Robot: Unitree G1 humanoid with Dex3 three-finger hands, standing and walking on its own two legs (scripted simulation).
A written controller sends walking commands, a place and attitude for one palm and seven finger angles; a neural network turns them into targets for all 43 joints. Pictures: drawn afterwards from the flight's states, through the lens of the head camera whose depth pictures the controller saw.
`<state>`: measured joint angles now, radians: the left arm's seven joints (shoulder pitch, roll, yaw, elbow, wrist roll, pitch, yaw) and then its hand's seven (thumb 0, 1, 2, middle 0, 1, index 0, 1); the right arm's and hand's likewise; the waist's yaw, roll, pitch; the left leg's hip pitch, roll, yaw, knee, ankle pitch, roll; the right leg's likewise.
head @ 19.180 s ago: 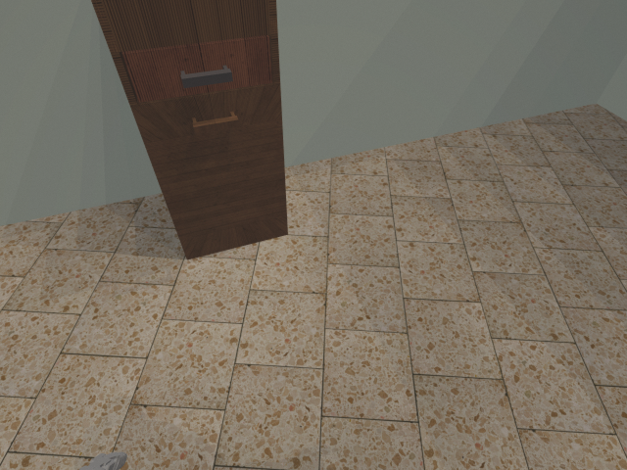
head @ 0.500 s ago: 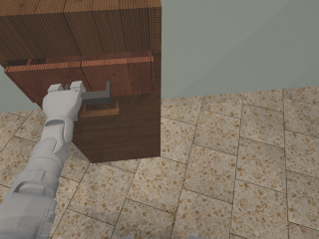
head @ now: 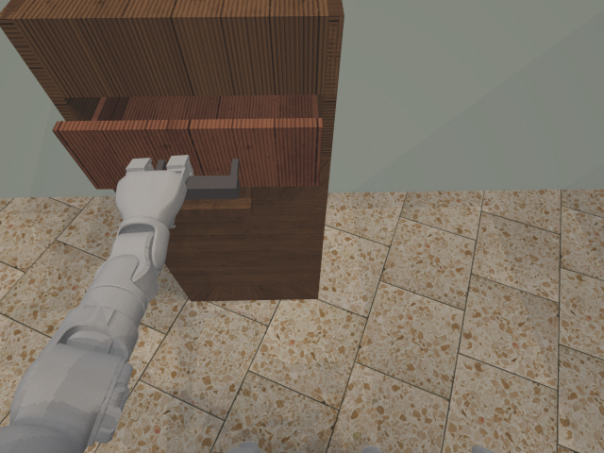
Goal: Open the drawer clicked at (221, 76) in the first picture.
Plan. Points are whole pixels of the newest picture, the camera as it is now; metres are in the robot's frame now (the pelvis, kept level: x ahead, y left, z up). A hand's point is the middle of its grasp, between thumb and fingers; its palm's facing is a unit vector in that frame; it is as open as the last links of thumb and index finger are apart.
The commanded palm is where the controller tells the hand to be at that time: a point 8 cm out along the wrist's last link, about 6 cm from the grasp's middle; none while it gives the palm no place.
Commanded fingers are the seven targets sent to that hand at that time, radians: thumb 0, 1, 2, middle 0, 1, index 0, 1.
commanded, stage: pull the drawer open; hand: left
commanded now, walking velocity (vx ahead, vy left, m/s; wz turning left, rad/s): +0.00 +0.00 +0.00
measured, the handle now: (196, 176) +0.50 +0.18 +0.03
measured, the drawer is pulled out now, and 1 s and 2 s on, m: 0.07 0.11 0.21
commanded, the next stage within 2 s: none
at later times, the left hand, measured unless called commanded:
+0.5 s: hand (161, 236) +0.41 +0.22 +0.01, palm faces -0.02 -0.05 -1.00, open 6.3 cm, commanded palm +0.39 +0.19 +0.06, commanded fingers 0.00 0.90 0.90 -0.40 -1.35 -0.40 -1.35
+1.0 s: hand (160, 239) +0.40 +0.21 +0.01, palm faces -0.05 -0.02 -1.00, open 6.2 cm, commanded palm +0.36 +0.18 +0.06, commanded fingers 0.00 0.90 0.90 -0.40 -1.35 -0.40 -1.35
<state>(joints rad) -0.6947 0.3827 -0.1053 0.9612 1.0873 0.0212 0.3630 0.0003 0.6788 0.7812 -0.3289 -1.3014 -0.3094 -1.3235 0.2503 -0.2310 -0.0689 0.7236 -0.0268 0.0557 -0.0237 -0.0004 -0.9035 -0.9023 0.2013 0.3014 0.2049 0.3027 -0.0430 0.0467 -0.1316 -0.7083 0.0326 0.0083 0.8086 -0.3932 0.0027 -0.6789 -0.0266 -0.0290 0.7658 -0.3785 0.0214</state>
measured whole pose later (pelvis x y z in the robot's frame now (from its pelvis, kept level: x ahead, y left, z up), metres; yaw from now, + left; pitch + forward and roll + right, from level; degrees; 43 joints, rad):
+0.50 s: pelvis +0.01 +0.00 +0.01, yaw -3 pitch +15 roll -1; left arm -0.36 0.40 -0.06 0.63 1.04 0.05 0.35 0.00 0.71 0.76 -0.28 -1.31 -0.28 -1.30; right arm 0.33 -0.24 -0.08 0.73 0.00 0.07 -0.01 0.01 -0.90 -0.90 0.20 0.30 0.20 0.30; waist -0.05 0.06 -0.15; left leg -0.62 0.05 0.06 0.76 -0.40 0.01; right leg -0.61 -0.01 0.02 0.71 -0.36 0.03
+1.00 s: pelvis +0.00 -0.01 +0.00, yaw +0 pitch +14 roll -1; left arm -0.51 0.35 -0.12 0.78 1.08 0.05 0.34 0.00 0.68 0.77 -0.34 -1.31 -0.32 -1.33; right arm 0.23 -0.22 -0.06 0.70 -0.02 0.07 -0.03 0.00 -0.90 -0.90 0.20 0.30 0.21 0.30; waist -0.01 0.05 -0.13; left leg -0.63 0.03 0.01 0.78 -0.39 -0.01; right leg -0.61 -0.02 -0.03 0.75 -0.38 0.01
